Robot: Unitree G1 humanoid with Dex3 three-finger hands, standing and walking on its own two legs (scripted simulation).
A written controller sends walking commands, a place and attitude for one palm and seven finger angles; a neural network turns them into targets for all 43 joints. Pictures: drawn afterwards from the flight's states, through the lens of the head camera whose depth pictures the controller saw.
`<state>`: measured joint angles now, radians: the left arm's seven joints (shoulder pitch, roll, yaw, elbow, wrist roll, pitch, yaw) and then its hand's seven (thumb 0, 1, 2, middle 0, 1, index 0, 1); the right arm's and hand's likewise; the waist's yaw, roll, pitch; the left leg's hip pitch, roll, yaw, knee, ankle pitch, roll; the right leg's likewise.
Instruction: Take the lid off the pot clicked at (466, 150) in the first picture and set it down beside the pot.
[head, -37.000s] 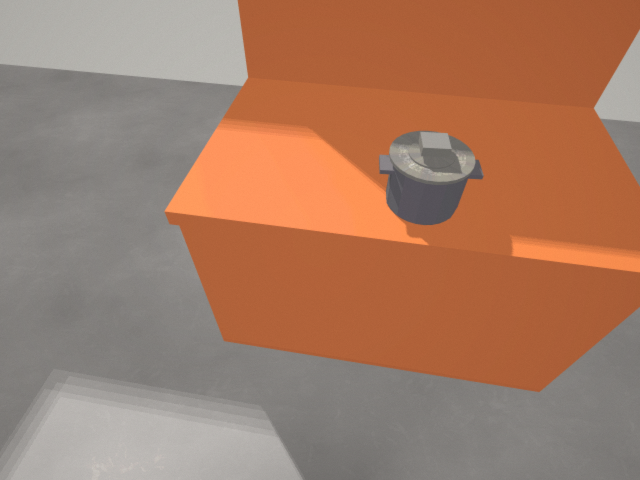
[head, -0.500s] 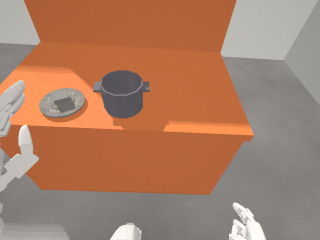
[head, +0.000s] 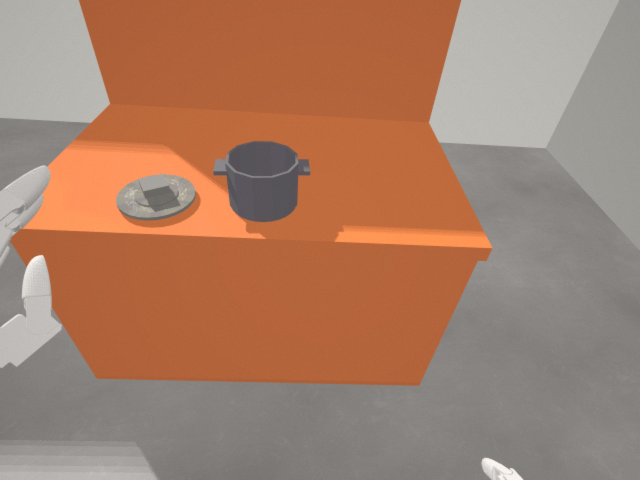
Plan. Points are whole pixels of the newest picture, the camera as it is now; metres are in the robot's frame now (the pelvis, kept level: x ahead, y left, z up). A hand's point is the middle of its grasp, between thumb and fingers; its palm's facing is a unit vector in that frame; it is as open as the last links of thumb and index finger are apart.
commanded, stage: stop stepping back and stand still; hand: left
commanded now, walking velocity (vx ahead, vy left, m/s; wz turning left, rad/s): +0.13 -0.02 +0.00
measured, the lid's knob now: (154, 185) +0.72 +0.39 -0.03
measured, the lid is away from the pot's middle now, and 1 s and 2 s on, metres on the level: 0.24 0.24 0.24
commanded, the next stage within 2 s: let the arm hang, fingers relaxed in 0.90 s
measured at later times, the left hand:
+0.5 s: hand out of the picture +0.08 +0.29 +0.16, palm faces +0.43 -0.82 -0.39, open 7.4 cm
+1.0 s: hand out of the picture -0.10 +0.24 -0.20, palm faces +0.07 -0.98 -0.20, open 7.3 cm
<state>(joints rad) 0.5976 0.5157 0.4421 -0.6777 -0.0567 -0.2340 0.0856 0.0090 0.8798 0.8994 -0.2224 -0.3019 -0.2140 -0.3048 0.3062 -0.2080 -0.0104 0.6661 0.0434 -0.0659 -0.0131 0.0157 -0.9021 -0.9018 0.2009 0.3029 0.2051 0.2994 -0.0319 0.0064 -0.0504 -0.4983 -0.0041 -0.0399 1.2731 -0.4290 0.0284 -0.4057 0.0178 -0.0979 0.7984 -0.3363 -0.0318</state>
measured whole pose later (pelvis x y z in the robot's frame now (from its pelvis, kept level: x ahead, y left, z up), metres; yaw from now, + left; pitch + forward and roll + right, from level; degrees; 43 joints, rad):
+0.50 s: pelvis -0.14 +0.03 -0.01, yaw +5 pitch +0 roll -6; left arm 0.34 0.40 0.32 -0.37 0.06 -0.12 0.08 0.00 0.89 0.90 -0.21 -0.30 -0.21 -0.30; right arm 0.34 -0.21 -0.03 0.66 0.01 -0.04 0.00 0.02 -0.90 -0.90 0.20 0.30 0.21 0.30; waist -0.05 0.03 -0.13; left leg -0.58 0.00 -0.05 1.48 -0.48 0.02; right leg -0.41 0.06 -0.16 0.83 -0.42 -0.04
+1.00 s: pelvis -0.19 +0.04 -0.04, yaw +5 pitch +1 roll -7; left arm 0.28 0.23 0.06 0.69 0.05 0.02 0.01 -0.01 0.91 0.90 -0.19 -0.29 -0.20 -0.30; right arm 0.38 -0.24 -0.03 0.75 -0.05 0.03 -0.05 0.02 -0.90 -0.90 0.20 0.30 0.21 0.30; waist -0.04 0.04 0.05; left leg -0.57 0.02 -0.10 1.48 -0.59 0.02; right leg -0.42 0.08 -0.13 1.02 -0.61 -0.04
